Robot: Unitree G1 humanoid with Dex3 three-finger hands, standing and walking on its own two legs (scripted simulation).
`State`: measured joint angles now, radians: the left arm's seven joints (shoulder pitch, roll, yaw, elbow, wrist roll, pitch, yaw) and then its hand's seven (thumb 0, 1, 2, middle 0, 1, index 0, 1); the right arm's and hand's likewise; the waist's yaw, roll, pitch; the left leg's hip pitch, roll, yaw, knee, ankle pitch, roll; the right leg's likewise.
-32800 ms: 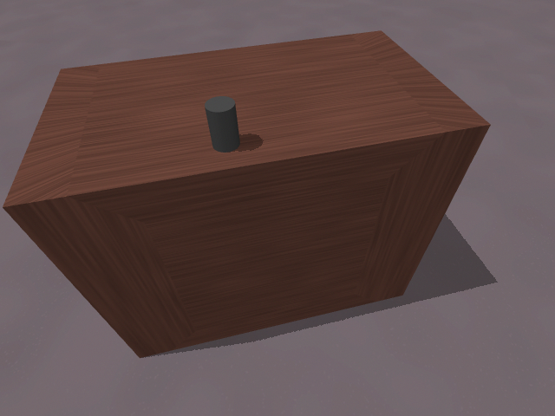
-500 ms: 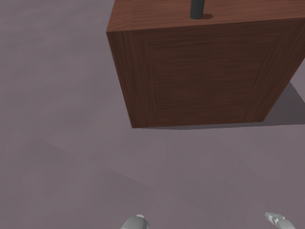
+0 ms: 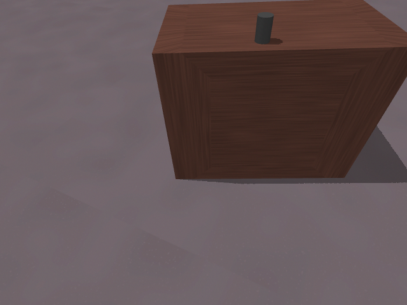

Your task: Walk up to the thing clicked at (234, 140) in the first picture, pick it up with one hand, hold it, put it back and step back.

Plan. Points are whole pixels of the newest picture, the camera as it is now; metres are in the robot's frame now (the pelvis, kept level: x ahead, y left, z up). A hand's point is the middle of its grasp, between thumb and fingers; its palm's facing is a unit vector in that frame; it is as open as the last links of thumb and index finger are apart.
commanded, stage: step back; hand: right
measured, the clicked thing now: (263, 28) +1.07 -0.23 +0.09
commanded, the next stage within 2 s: stand in 0.58 s
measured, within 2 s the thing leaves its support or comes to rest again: neither
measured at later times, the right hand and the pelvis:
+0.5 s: hand out of the picture +0.15 -0.22 -0.15, palm faces -0.08 +0.94 -0.34, open 7.4 cm; pelvis +0.05 +0.02 +0.00, yaw +1 degrees
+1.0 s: hand out of the picture +0.15 -0.21 -0.13, palm faces -0.04 +0.94 -0.34, open 7.4 cm; pelvis +0.05 +0.04 +0.02, yaw +1 degrees
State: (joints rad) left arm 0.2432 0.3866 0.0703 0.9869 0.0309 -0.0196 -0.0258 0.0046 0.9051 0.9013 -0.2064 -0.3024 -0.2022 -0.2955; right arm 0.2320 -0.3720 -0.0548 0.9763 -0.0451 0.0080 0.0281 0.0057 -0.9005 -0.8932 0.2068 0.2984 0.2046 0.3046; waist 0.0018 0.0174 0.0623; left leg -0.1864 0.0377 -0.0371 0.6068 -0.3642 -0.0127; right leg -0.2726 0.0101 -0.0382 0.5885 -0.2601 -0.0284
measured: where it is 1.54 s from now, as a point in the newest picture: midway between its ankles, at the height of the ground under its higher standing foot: outside the picture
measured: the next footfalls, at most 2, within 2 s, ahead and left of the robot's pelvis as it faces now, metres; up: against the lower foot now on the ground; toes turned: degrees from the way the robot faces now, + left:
left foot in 0.32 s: +0.12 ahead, +0.17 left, +0.00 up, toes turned +2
